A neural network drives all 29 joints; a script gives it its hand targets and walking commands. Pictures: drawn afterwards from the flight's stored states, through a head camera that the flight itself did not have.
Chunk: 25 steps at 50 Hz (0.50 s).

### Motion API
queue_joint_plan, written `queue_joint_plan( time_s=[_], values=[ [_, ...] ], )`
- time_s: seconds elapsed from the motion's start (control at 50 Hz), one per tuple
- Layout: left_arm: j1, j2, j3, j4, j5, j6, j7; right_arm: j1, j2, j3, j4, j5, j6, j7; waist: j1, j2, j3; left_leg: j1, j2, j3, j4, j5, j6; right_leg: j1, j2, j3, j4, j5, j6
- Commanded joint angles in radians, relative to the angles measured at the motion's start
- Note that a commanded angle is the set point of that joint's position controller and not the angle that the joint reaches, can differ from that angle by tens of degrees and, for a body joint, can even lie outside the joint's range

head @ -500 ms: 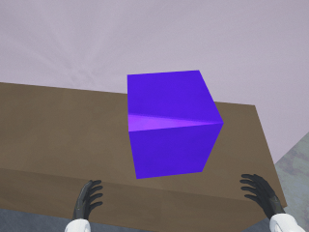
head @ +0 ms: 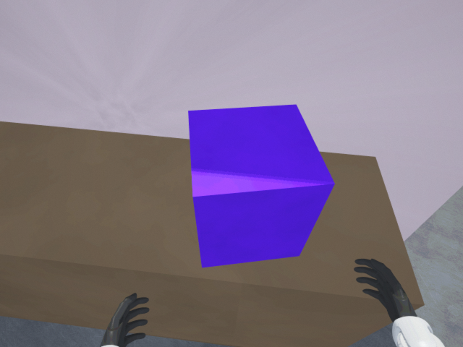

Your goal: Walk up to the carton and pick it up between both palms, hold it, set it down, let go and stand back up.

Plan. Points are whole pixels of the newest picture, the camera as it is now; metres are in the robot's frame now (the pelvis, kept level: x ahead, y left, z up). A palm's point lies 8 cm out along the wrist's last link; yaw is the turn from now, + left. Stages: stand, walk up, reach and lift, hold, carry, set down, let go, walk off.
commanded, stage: let go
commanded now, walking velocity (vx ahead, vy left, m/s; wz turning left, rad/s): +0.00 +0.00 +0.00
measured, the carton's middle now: (247, 188) +0.41 +0.01 +0.03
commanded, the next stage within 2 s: stand in 0.42 s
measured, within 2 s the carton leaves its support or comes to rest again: neither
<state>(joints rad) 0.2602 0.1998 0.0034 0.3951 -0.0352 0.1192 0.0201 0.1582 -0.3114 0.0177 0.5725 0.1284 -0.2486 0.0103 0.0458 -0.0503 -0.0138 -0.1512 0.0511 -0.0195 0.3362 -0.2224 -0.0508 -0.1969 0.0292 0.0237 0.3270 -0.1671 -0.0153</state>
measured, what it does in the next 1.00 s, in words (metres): stands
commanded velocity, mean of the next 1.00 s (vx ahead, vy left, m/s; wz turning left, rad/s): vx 0.00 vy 0.00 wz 0.00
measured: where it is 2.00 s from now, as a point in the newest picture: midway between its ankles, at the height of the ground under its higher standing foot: outside the picture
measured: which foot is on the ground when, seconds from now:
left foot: down 0.00-1.00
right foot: down 0.00-1.00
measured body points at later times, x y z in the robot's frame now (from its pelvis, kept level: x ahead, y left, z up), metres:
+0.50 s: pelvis +0.00 +0.00 +0.00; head +0.01 +0.03 +0.45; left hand +0.15 +0.24 -0.09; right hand +0.22 -0.24 -0.03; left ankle -0.03 +0.15 -0.75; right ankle +0.00 -0.11 -0.75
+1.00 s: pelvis +0.00 +0.02 -0.01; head +0.00 +0.05 +0.44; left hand +0.12 +0.31 -0.11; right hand +0.22 -0.24 -0.03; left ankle -0.03 +0.15 -0.75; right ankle +0.00 -0.11 -0.75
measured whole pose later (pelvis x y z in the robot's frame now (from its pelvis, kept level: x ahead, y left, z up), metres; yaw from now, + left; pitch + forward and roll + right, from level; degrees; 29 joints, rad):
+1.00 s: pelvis +0.00 +0.02 -0.01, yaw +0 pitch +0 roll -2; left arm 0.27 0.39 0.01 0.62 -0.01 0.00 -0.02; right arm 0.12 -0.29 -0.03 0.57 0.02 -0.12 -0.01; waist 0.04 -0.05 -0.01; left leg -0.17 0.05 -0.02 0.47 -0.30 -0.02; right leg -0.18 0.03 0.02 0.38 -0.19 0.01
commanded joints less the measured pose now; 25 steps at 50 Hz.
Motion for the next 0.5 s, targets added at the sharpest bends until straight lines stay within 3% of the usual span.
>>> queue_joint_plan(
  time_s=[0.0,0.12,0.4,0.42,0.44,0.48],
  values=[
    [-0.061,0.081,0.045,-0.035,0.092,-0.018,-0.023,0.05,0.092,0.008,0.212,-0.082,0.108,0.013,-0.061,0.112,0.067,0.119,-0.089,0.076,-0.046,0.115,0.024,0.112,-0.028,-0.024,-0.084,-0.006,-0.008],
    [-0.068,0.089,0.045,-0.046,0.105,-0.012,-0.022,0.034,0.089,-0.003,0.219,-0.097,0.109,0.009,-0.063,0.142,0.081,0.113,-0.085,0.077,-0.046,0.12,0.014,0.116,-0.017,-0.032,-0.079,-0.02,-0.013],
    [-0.075,0.095,0.045,-0.069,0.102,-0.01,-0.017,0.017,0.085,-0.025,0.2,-0.1,0.118,0.008,-0.057,0.13,0.096,0.095,-0.087,0.075,-0.053,0.08,0.025,0.108,-0.022,-0.04,-0.076,-0.048,-0.014],
    [0.028,0.283,0.148,0.06,0.084,-0.087,-0.009,0.073,-0.241,-0.091,0.074,-0.215,0.134,-0.022,-0.029,0.05,-0.08,0.083,0.045,-0.044,0.112,0.319,0.073,0.12,-0.075,0.024,0.078,0.138,0.007],
    [0.047,0.293,0.148,0.073,0.073,-0.114,-0.014,0.077,-0.25,-0.109,0.048,-0.205,0.139,-0.03,-0.029,0.077,-0.129,0.065,0.05,-0.044,0.131,0.318,0.085,0.146,-0.079,0.031,0.086,0.162,0.012],
    [0.001,0.255,0.124,0.084,0.067,-0.136,-0.033,0.034,-0.201,-0.101,0.002,-0.184,0.155,-0.031,-0.034,0.125,-0.024,-0.037,0.032,-0.027,0.124,0.148,0.083,0.095,-0.086,0.06,0.057,0.106,0.014]
  ],
)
